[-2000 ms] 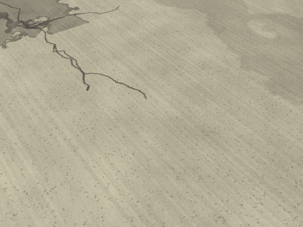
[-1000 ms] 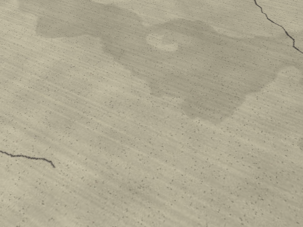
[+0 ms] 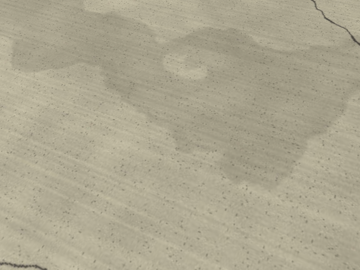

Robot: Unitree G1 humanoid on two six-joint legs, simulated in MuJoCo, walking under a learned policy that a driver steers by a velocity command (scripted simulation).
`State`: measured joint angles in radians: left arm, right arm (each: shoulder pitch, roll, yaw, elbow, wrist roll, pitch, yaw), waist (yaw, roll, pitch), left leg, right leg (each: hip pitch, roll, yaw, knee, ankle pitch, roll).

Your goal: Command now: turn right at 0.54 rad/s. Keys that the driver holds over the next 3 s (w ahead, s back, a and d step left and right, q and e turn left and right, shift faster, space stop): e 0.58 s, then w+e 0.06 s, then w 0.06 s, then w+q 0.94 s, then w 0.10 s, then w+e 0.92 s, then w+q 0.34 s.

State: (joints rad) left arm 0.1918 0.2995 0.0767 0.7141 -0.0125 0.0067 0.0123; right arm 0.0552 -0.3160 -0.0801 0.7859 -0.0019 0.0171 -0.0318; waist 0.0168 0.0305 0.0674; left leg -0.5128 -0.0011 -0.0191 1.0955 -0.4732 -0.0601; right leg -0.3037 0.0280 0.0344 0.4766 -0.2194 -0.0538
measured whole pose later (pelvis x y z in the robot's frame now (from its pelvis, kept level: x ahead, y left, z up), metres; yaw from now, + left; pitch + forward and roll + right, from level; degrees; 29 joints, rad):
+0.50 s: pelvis +0.02 +0.04 +0.00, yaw -19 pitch +1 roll +0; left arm 0.18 0.37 0.10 0.68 -0.02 0.07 0.03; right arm 0.14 -0.26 -0.06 0.77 -0.01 0.00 -0.04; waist 0.00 -0.05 0.06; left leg -0.23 0.01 0.02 0.44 -0.23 0.02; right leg -0.51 0.06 0.10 1.14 -0.43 0.08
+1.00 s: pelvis +0.07 -0.05 +0.00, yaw -22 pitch +1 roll +0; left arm 0.37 0.25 0.05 0.74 0.02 -0.07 0.01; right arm 0.22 -0.32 -0.08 0.81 0.03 -0.04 0.03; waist 0.03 0.05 0.01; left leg -0.68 0.05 -0.08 0.99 -0.08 -0.01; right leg 0.02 0.02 -0.10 0.24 -0.28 -0.05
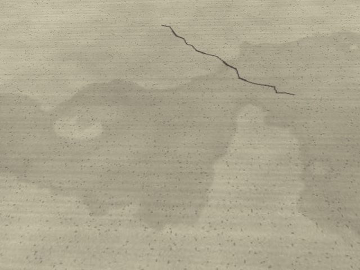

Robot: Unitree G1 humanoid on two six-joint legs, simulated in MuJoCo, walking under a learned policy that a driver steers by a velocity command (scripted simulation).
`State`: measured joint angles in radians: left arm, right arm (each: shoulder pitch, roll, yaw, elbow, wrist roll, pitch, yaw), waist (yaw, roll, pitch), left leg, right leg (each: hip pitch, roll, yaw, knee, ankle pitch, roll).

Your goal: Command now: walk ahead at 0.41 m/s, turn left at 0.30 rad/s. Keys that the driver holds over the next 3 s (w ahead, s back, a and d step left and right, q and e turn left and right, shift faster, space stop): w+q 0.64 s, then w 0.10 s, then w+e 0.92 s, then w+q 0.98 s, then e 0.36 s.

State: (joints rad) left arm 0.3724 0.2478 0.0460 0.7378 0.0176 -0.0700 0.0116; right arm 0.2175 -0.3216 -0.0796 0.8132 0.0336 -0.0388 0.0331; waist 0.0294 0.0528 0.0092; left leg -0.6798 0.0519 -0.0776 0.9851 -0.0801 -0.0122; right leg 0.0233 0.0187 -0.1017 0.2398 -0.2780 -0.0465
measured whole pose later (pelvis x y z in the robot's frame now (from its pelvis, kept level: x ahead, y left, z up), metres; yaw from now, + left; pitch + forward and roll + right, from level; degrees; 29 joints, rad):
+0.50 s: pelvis +0.27 +0.05 +0.00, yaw +17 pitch +2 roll +1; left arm 0.16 0.31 0.04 0.64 0.02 -0.11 0.01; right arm 0.29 -0.29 -0.07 0.72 0.01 -0.05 0.01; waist -0.03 -0.03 0.04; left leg -0.20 -0.14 -0.08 0.35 -0.17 0.11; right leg -0.65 -0.12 0.10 0.99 -0.24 0.06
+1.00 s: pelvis +0.55 +0.08 +0.00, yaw +23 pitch +2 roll +0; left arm 0.41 0.26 0.04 0.77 -0.02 -0.07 -0.01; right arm 0.11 -0.28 -0.03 0.65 0.00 -0.08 0.01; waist 0.08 0.03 0.02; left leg -0.56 0.04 -0.06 0.76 -0.21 -0.02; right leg -0.17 0.05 0.07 0.34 -0.19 -0.04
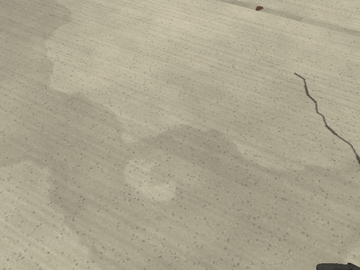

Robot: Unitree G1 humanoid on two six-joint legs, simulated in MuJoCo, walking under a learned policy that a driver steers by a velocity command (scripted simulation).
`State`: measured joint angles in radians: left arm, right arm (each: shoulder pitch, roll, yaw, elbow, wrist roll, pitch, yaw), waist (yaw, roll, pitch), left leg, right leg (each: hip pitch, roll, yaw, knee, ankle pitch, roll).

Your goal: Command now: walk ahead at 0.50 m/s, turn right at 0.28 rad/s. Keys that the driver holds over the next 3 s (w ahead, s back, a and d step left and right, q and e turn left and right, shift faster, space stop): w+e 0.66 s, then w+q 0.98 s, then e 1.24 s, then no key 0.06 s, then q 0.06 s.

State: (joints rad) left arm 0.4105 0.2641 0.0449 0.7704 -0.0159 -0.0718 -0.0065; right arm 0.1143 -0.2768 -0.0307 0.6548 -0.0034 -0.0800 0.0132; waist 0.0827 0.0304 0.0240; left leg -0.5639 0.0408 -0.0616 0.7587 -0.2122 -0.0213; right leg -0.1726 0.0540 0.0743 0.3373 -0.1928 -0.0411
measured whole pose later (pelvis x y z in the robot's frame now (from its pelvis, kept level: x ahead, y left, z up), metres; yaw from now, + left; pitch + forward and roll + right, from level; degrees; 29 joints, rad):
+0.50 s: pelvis +0.24 +0.02 -0.01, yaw -17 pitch +1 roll +2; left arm 0.15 0.31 0.06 0.64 -0.02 -0.03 -0.03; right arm 0.35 -0.29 -0.07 0.83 0.00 -0.08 0.00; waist -0.09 -0.05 0.03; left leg -0.01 -0.01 0.15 0.25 -0.26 0.01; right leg -0.69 -0.10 0.04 0.81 -0.05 0.01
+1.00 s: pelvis +0.48 -0.13 +0.00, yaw -21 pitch +0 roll -2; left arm 0.30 0.26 0.05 0.75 0.02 -0.09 -0.02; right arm 0.19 -0.30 -0.05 0.79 0.02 -0.05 0.01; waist 0.04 0.04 0.03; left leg -0.71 0.11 -0.08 0.82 0.05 -0.02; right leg -0.02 0.08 -0.10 0.22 -0.21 -0.07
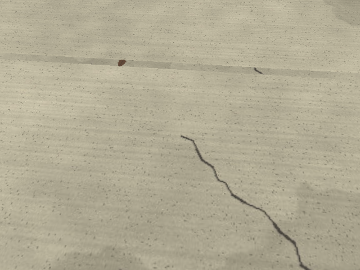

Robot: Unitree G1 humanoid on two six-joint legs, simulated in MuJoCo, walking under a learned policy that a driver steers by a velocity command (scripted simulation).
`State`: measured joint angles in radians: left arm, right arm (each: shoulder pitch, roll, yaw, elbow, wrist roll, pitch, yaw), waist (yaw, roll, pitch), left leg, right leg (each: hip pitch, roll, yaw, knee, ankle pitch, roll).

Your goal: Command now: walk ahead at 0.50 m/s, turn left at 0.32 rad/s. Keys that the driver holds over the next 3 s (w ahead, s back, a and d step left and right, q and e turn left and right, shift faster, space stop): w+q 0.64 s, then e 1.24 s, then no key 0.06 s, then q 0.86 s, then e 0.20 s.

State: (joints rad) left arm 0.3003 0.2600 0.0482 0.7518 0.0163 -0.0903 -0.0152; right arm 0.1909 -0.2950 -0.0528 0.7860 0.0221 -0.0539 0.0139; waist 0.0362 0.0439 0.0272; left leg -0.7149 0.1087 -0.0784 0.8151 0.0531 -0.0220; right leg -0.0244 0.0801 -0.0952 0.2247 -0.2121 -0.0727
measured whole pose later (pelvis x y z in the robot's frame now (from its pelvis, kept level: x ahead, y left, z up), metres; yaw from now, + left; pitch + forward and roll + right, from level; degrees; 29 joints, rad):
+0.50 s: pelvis +0.29 +0.07 +0.00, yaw +17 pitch +2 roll +0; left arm 0.10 0.30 0.04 0.67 0.02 -0.09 0.00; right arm 0.32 -0.28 -0.06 0.71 0.02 -0.04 0.00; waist -0.05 -0.03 0.04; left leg -0.18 -0.12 -0.11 0.35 -0.19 0.10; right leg -0.66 -0.09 0.10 0.80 -0.13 0.07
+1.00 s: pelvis +0.50 +0.09 +0.00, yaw +19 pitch +2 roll +0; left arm 0.25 0.28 0.05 0.78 -0.02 -0.02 -0.01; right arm 0.10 -0.27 -0.04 0.66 0.00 0.00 -0.04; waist 0.06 0.01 0.06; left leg -0.46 -0.01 -0.10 0.72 -0.33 -0.08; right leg -0.29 0.08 0.11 0.42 -0.15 -0.04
